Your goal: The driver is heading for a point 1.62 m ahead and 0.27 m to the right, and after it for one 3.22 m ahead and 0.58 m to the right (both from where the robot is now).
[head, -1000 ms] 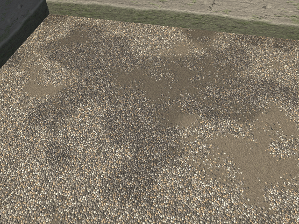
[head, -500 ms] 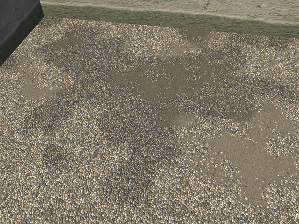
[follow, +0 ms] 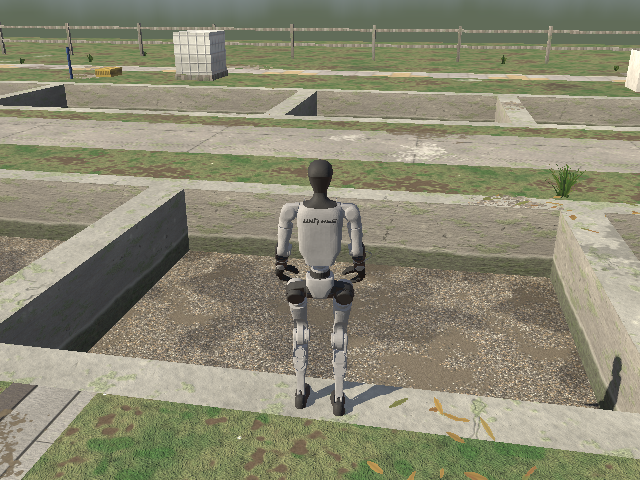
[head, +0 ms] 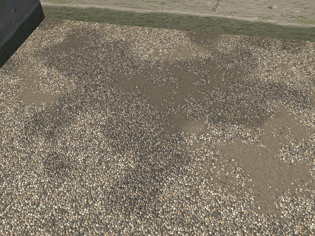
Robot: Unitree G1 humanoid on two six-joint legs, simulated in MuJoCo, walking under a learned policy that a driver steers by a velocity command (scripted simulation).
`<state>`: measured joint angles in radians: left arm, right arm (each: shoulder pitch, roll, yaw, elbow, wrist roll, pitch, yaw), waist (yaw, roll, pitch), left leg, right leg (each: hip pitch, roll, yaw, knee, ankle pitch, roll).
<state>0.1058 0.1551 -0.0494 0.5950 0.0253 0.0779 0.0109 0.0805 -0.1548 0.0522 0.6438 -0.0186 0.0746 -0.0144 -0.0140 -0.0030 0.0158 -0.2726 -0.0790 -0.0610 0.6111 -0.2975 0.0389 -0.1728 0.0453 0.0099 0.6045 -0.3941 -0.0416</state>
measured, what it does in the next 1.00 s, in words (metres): stands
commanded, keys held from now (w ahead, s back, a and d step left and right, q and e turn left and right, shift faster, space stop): w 0.56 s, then no key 0.44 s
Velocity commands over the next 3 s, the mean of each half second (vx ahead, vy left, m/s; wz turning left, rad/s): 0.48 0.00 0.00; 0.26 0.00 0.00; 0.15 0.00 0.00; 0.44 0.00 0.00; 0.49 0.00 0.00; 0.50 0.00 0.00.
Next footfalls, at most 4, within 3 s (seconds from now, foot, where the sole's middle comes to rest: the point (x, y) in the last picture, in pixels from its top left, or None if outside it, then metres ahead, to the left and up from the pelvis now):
none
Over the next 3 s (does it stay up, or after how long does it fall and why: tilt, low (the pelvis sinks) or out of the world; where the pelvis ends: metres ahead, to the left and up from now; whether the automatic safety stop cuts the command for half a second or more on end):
stays up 0.01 0.02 0.00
